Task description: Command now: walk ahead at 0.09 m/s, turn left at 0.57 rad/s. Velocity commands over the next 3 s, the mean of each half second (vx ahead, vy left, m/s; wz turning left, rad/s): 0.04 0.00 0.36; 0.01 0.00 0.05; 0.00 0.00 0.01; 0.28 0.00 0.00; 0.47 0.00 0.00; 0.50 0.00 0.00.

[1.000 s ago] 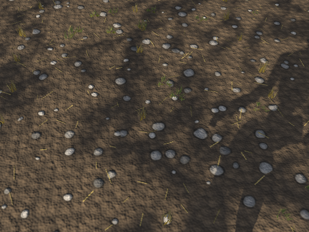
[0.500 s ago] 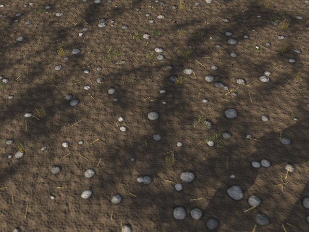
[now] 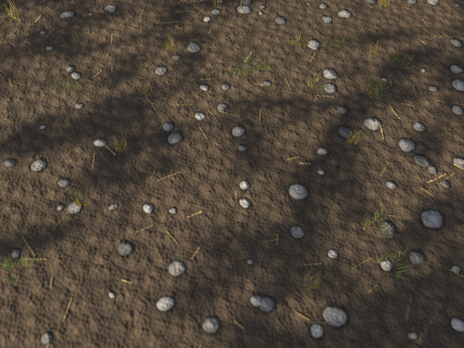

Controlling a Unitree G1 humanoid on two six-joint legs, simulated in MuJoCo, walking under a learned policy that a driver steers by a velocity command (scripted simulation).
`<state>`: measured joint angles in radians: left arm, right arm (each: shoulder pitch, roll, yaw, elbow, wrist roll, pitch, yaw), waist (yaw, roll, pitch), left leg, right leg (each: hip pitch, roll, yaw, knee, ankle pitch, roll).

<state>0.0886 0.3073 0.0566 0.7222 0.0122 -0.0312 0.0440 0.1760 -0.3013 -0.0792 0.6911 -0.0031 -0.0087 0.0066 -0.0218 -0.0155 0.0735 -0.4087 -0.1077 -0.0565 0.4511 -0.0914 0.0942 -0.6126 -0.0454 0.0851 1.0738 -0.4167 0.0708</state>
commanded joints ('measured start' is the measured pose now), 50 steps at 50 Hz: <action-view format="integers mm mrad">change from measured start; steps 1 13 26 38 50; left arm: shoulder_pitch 116 76 87 93 119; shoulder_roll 73 176 88 43 49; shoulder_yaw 20 42 20 5 12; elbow -25 -73 -27 45 155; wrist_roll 3 24 -22 3 -5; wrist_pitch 12 -17 28 8 16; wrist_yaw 9 -24 -29 -22 -6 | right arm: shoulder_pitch -23 70 16 19 51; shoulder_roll -170 -42 -36 -37 -20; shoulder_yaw -48 2 0 17 21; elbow -85 -112 -56 -11 63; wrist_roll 9 -8 13 -14 -7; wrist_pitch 4 43 47 4 -5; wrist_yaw -25 -34 -18 -23 -25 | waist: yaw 45 -27 20 41 38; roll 89 -106 -182 78 27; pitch -250 -209 -159 -58 -68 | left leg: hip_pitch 129 7 217 133 165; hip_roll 252 45 75 170 145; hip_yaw -259 -204 53 -88 -58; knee -102 255 -82 -57 -44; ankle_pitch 308 -303 -92 -116 -45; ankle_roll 174 -33 -147 -55 -56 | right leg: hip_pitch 87 479 437 407 436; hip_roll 16 -233 -131 1 -4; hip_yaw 1 231 107 -40 -39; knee -91 -713 -651 -602 -610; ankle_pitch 93 569 556 278 330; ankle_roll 21 -161 -229 -28 -17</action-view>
